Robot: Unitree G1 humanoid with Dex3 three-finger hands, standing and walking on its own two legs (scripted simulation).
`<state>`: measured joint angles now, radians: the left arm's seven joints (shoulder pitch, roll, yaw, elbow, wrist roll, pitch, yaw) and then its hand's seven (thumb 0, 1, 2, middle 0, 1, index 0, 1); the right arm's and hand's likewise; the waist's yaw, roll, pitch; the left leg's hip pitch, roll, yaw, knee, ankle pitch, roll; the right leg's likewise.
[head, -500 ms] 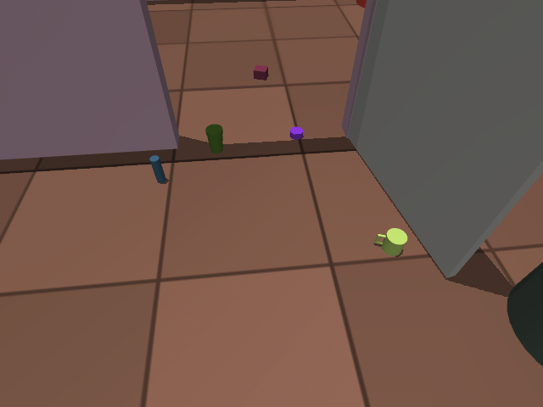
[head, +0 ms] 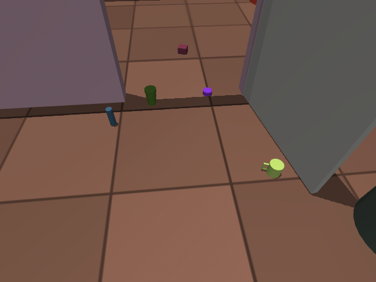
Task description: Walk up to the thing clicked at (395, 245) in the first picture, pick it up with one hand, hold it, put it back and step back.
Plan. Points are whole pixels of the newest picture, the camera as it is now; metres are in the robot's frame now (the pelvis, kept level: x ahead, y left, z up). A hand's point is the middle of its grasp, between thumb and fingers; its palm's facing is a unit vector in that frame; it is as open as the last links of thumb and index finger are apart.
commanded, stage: stand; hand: left
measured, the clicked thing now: (272, 167) +0.88 -0.52 -0.74
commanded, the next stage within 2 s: walk up in 0.62 s
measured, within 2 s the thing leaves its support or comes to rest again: neither
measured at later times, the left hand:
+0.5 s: hand out of the picture +0.07 +0.25 -0.16, palm faces -0.03 -0.94 -0.34, open 7.3 cm
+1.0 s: hand (116, 272) +0.19 +0.18 -0.16, palm faces -0.28 -0.87 -0.41, open 7.3 cm
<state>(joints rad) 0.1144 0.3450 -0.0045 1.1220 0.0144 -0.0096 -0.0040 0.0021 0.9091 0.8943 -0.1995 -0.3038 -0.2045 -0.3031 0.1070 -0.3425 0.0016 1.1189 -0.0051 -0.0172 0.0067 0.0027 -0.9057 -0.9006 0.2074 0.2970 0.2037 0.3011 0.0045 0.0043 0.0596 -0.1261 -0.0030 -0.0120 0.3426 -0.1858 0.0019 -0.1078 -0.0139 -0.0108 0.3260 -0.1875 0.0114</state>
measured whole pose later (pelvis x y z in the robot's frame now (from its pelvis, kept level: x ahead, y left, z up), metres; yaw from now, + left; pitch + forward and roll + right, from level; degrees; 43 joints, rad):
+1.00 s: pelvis +0.04 -0.09 -0.04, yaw -18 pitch -2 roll +0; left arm 0.25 0.44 0.12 0.87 0.04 0.01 -0.12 0.00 0.91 0.89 -0.20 -0.30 -0.20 -0.30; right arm 0.20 -0.49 -0.12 0.93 -0.03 -0.02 0.00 0.00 -0.90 -0.90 0.21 0.30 0.20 0.30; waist 0.02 0.05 0.09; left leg -0.22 0.18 0.09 0.92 -0.56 0.00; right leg -0.41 -0.07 -0.04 0.76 -0.31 0.02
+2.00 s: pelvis +0.33 -0.30 -0.03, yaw -44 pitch -3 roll +1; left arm 0.33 0.43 0.05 0.84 0.02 -0.01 -0.04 0.01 0.91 0.89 -0.20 -0.30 -0.20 -0.30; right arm 0.35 -0.40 -0.05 0.80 -0.02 -0.11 0.04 0.00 -0.90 -0.90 0.21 0.30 0.21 0.30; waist -0.01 -0.05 0.07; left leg -0.35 0.06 0.12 0.70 -0.30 0.02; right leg -0.44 0.05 0.09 1.08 -0.43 -0.04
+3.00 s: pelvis +0.39 -0.39 -0.01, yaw -47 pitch -2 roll +1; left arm 0.05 0.35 0.00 1.13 0.00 -0.01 -0.01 0.00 0.91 0.89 -0.20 -0.30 -0.21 -0.30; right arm 0.09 -0.37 0.00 1.12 0.00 0.00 0.02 0.00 -0.91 -0.90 0.21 0.30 0.20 0.30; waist 0.01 0.00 0.08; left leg -0.16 0.03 0.03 0.46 -0.26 -0.02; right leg -0.27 -0.03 0.01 0.45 -0.14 0.02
